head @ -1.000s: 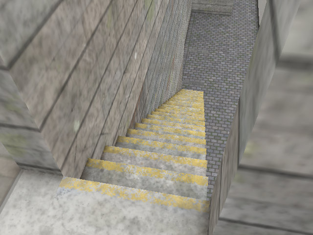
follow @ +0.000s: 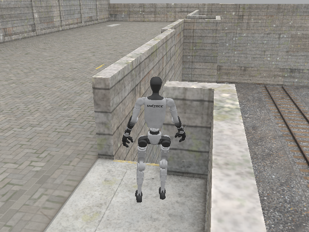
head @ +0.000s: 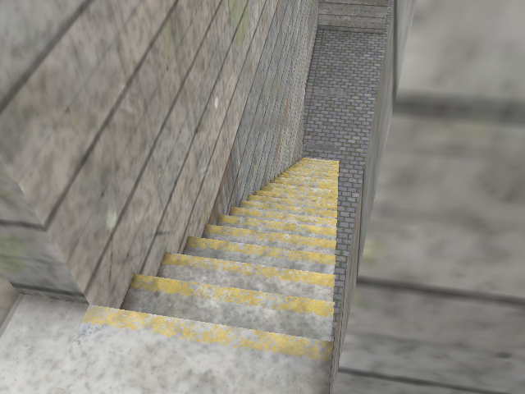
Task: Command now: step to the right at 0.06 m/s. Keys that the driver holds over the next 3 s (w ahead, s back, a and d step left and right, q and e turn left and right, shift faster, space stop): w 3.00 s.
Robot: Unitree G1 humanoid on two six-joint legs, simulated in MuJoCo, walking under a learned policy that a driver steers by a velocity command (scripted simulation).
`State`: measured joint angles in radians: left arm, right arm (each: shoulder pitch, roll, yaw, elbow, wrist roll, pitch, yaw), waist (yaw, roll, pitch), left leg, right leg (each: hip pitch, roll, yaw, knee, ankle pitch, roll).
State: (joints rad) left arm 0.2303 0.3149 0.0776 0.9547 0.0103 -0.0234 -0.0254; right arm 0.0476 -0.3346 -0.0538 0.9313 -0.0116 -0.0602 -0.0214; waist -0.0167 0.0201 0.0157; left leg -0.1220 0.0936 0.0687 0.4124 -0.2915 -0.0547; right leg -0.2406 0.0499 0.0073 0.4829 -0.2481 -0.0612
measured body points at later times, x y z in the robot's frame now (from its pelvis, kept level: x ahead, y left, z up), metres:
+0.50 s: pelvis +0.00 +0.00 +0.00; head +0.01 -0.02 +0.45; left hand +0.05 +0.29 -0.12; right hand +0.14 -0.30 -0.12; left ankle -0.05 +0.16 -0.74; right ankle +0.00 -0.09 -0.74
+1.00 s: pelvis +0.00 -0.01 +0.00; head +0.01 -0.02 +0.45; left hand +0.05 +0.29 -0.12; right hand +0.13 -0.31 -0.12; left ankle -0.05 +0.16 -0.74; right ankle +0.00 -0.09 -0.74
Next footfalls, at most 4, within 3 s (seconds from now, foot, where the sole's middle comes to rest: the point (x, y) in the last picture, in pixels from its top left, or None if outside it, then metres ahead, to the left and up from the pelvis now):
none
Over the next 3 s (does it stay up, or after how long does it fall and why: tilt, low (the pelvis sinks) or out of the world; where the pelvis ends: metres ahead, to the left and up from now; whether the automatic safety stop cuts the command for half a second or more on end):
stays up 0.00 -0.01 0.00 its command is cut before an obstacle from the start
